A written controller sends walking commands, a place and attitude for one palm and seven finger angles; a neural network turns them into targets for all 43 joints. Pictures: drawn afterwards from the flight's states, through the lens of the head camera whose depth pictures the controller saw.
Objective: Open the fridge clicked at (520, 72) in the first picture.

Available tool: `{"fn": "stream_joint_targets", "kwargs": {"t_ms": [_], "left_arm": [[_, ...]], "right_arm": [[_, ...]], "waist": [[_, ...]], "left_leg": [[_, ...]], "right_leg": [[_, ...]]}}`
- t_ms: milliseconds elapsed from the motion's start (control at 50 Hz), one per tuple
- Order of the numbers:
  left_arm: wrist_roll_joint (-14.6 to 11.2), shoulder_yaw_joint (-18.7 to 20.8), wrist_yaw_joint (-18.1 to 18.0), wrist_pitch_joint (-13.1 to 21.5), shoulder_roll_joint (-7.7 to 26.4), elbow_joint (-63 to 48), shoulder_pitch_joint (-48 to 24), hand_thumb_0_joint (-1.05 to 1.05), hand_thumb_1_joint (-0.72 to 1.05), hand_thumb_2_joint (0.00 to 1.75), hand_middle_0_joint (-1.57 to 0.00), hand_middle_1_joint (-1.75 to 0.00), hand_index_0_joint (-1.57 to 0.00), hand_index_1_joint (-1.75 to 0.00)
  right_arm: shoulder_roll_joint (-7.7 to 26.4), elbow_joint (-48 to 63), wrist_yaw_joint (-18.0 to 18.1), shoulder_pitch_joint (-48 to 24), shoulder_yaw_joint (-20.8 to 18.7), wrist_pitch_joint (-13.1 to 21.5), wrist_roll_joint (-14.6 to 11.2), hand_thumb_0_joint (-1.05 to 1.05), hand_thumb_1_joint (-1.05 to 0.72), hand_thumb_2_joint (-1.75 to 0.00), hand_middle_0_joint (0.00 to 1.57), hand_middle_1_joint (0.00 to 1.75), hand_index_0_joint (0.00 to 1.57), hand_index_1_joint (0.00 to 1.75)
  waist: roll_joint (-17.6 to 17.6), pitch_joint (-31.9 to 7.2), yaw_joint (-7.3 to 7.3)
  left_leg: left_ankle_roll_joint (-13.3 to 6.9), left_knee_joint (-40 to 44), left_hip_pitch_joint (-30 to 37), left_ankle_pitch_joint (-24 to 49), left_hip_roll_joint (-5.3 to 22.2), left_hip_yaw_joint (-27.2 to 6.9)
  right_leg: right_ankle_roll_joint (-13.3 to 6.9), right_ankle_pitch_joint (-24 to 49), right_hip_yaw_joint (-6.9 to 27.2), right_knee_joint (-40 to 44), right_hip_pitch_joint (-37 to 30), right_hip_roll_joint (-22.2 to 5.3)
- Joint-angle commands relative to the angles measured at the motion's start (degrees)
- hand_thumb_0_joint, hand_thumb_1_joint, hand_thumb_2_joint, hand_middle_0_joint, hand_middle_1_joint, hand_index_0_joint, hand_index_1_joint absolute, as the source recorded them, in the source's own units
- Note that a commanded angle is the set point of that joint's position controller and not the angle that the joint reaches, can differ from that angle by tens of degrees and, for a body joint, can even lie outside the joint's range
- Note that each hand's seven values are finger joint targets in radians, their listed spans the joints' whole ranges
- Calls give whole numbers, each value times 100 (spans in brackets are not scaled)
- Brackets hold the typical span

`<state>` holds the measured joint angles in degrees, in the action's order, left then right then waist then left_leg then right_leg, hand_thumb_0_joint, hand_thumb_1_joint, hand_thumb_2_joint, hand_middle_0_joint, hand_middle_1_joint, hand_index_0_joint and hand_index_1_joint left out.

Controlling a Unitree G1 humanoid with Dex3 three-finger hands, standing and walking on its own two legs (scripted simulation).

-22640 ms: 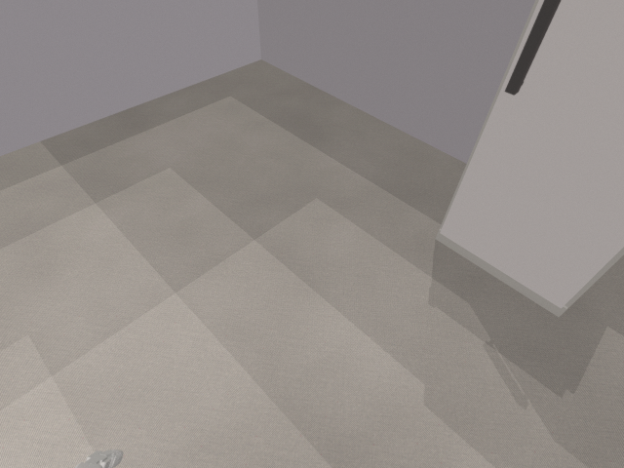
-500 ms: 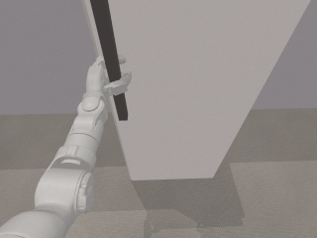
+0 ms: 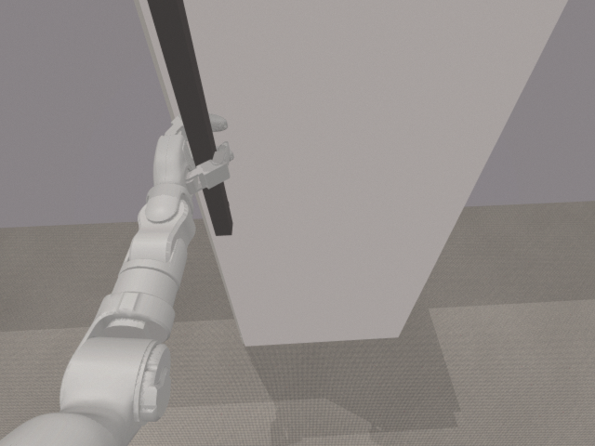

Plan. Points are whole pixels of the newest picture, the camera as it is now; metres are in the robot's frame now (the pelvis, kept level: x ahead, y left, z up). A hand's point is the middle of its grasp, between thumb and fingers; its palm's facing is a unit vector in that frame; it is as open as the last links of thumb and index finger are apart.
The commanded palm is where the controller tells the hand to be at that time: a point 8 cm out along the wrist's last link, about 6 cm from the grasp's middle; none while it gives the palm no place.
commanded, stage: grip the handle and tug to test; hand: left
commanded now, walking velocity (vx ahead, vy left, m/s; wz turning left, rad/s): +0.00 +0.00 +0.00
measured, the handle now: (202, 126) +0.49 +0.13 +0.19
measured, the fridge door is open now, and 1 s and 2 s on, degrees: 0 0 1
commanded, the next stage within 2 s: pull the door a little, standing still in 0.32 s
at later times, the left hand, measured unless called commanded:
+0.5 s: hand (220, 165) +0.45 +0.10 +0.16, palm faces +0.03 -1.00 +0.00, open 5.9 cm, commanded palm +0.41 +0.15 +0.16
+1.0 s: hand (217, 167) +0.45 +0.11 +0.15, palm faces +0.11 -0.97 -0.20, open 6.4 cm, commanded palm +0.41 +0.16 +0.14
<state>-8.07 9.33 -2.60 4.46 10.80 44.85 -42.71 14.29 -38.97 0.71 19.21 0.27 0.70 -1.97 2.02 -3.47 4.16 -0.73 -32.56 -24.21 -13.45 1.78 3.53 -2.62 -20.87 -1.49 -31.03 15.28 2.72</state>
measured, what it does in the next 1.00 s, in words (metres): walks ahead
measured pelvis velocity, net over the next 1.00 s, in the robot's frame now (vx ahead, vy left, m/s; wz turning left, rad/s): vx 0.15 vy -0.04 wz -0.10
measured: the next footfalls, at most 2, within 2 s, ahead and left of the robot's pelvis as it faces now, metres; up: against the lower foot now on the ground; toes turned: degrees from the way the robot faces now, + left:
right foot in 1.04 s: +0.17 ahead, -0.07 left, +0.00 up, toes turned -6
left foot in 1.34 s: +0.29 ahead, +0.02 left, +0.00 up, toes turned +1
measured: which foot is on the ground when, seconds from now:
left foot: down 0.00-1.00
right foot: down 0.00-0.90, up 0.92-1.00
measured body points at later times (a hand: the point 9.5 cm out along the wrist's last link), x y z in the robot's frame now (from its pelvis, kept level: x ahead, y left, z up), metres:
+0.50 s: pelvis +0.06 -0.01 +0.01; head +0.07 -0.02 +0.46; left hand +0.44 +0.16 +0.16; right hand +0.19 -0.25 -0.10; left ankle +0.03 +0.11 -0.73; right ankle -0.05 -0.09 -0.72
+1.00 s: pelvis +0.15 -0.04 +0.02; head +0.19 -0.09 +0.47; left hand +0.44 +0.16 +0.16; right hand +0.33 -0.26 -0.08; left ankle +0.04 +0.13 -0.70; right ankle +0.08 -0.08 -0.70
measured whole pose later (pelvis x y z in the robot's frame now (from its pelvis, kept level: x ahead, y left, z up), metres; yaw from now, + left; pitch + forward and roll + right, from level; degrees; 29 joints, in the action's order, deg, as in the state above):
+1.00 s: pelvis +0.15 -0.04 +0.02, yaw -5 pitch +3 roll +2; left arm -8.3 7.0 -4.4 -2.8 12.2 -15.7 8.4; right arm 12.5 -27.6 1.0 8.6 1.3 -4.4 1.2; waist 4.4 2.0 -1.8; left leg -0.7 -25.8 -4.9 -10.7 1.6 1.6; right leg 0.6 -17.9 -1.7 -38.4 15.9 3.8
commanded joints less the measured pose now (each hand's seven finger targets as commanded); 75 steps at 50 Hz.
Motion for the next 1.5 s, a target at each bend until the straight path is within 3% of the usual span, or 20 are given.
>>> {"fn": "stream_joint_targets", "kwargs": {"t_ms": [0,360,460,740,780,800,820,880,920,980,1020,1040,1080,1160,1260,1280,1300,1340,1360,1480], "left_arm": [[-113,-51,124,348,549,-1958,-2229,0,90,90,-45,-140,-45,-140],[-179,-351,162,-719,203,-4497,278,0,90,90,-45,-140,-45,-140],[-100,-131,20,-980,587,-4488,-664,0,90,90,-45,-140,-45,-140],[-271,-407,404,-1078,260,-6790,2658,0,90,90,-45,-140,-45,-140],[-316,-302,462,-1084,357,-7426,3093,0,90,90,-45,-140,-45,-140],[316,-90,157,-575,1440,-7029,1680,0,90,90,-45,-140,-45,-140],[321,-342,62,-442,778,-6413,2517,0,90,90,-45,-140,-45,-140],[250,-506,-28,-230,589,-7390,2948,0,90,90,-45,-140,-45,-140],[325,-198,-174,-187,751,-7577,3396,0,90,90,-45,-140,-45,-140],[337,143,-249,-135,1010,-7826,4376,0,90,90,-45,-140,-45,-140],[359,707,-288,11,1490,-7826,5177,0,90,90,-45,-140,-45,-140],[287,933,-358,10,1361,-6986,5967,0,90,90,-45,-140,-45,-140],[434,615,-373,239,1090,-6984,5719,0,90,90,-45,-140,-45,-140],[587,644,-535,536,1025,-7591,5250,0,90,90,-45,-140,-45,-140],[507,649,-654,614,1272,-8331,5261,0,90,90,-45,-140,-45,-140],[386,650,-713,678,1340,-8569,5233,0,90,90,-45,-140,-45,-140],[385,818,-807,796,1396,-8841,5421,0,90,90,-45,-140,-45,-140],[509,1147,-825,666,1575,-8123,5449,0,90,90,-45,-140,-45,-140],[532,1332,-800,636,1495,-7885,6104,0,90,90,-45,-140,-45,-140],[440,1406,-699,572,1808,-7688,4977,0,90,90,-45,-140,-45,-140]], "right_arm": [[721,782,27,-195,-293,231,-45,0,-90,-90,20,30,20,30],[611,1297,31,-787,-253,20,-55,0,-90,-90,20,30,20,30],[647,1126,145,-828,-215,-81,-1,0,-90,-90,20,30,20,30],[391,1742,10,-1506,-69,-207,22,0,-90,-90,20,30,20,30],[346,1802,-35,-1542,-37,-199,31,0,-90,-90,20,30,20,30],[640,1705,151,-1572,-18,-267,79,0,-90,-90,20,30,20,30],[567,1577,166,-1283,-98,-340,166,0,-90,-90,20,30,20,30],[520,1765,101,-1290,-175,-351,320,0,-90,-90,20,30,20,30],[443,1802,57,-1338,-183,-291,400,0,-90,-90,20,30,20,30],[325,1987,146,-1335,-116,-299,216,0,-90,-90,20,30,20,30],[257,2314,351,-1665,-87,-232,173,0,-90,-90,20,30,20,30],[175,2219,437,-1523,-107,-44,139,0,-90,-90,20,30,20,30],[120,1991,424,-1372,24,93,163,0,-90,-90,20,30,20,30],[114,1658,468,-1537,-26,12,198,0,-90,-90,20,30,20,30],[186,1505,547,-1594,-61,-25,160,0,-90,-90,20,30,20,30],[287,1516,528,-1545,-68,-20,185,0,-90,-90,20,30,20,30],[433,1838,431,-1759,-160,-33,366,0,-90,-90,20,30,20,30],[500,1541,241,-1257,-426,199,218,0,-90,-90,20,30,20,30],[328,1548,265,-1493,-402,421,243,0,-90,-90,20,30,20,30],[391,1242,497,-1212,-269,857,185,0,-90,-90,20,30,20,30]], "waist": [[-292,-2073,-184],[-356,-2080,-524],[-415,-1690,-304],[-404,-1559,-751],[-346,-1491,-741],[-36,-746,-342],[-27,-953,-265],[1458,-1029,-178],[1479,-692,-242],[675,-942,-321],[-795,-1111,-571],[-1543,-894,-775],[-1830,-784,-706],[-1045,-985,-466],[-443,-669,-176],[896,-950,-28],[1924,-1439,-454],[758,-373,-156],[650,-191,-444],[1066,-623,-500]], "left_leg": [[-223,-13,2001,2042,-206,-225],[-218,158,2519,3510,-126,-137],[-209,244,2513,3192,-147,-190],[-176,459,2463,3829,-98,-173],[-174,457,2350,3852,-95,-146],[-332,-47,2447,4112,16,39],[-383,-157,2619,4269,28,-148],[-739,386,5007,7383,873,-1028],[-593,308,5016,7121,951,-1087],[-147,-523,3799,5997,455,-427],[33,-1797,251,-49,-367,-163],[-101,-2655,-596,-1883,-677,-354],[-127,-3543,-1212,-1815,-649,-545],[79,-2666,-686,-1054,-394,-92],[11,752,1930,600,-546,812],[-460,1763,2896,2866,515,-145],[-1497,1087,2676,5156,2118,-2356],[-1444,962,1813,5084,1995,-2264],[-1578,887,1810,4678,1991,-2591],[-485,220,866,2106,655,-1247]], "right_leg": [[221,3323,31,312,-14,-3],[297,4856,-30,341,-897,-138],[261,4575,-22,518,-715,-130],[281,5436,-72,511,-1437,-335],[307,5790,-79,487,-1489,-368],[512,6010,184,336,-558,-374],[565,6169,-75,-296,-496,-267],[544,367,-202,-1650,2033,431],[278,-520,-108,-980,2274,253],[320,2108,-347,1300,200,117],[-155,7957,760,487,-2943,-1454],[101,9347,997,139,-2868,-1980],[1004,9664,792,-148,-2769,-1946],[751,7628,144,69,-2252,-1649],[1431,6973,-908,-601,-599,-666],[1468,4096,-652,-2829,189,-280],[900,-1102,560,-5030,665,-91],[632,-1778,1142,-5590,1350,-68],[509,-1544,1150,-4524,1974,-199],[667,605,-142,149,-523,-98]]}}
